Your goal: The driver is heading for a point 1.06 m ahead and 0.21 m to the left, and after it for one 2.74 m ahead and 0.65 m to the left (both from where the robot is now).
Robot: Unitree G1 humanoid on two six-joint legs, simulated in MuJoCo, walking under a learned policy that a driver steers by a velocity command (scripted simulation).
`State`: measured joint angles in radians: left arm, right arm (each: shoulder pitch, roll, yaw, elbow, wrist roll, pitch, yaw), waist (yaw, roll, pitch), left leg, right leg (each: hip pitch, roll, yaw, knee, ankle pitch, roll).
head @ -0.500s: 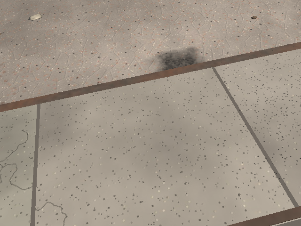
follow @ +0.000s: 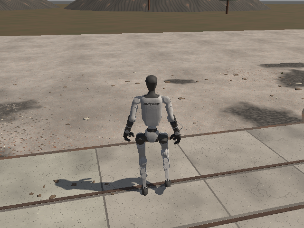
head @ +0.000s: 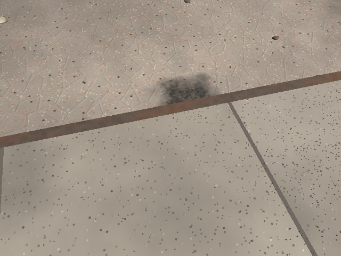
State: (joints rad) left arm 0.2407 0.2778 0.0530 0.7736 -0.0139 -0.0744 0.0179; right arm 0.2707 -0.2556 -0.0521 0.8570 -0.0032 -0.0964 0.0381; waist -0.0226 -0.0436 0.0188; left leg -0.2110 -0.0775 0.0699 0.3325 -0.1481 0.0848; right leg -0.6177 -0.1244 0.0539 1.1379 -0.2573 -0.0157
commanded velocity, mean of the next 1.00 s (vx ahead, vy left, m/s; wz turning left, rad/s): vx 0.50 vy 0.00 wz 0.34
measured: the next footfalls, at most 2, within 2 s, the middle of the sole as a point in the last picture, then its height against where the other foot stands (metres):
right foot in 0.30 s outside the picture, level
left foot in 0.84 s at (135, 232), level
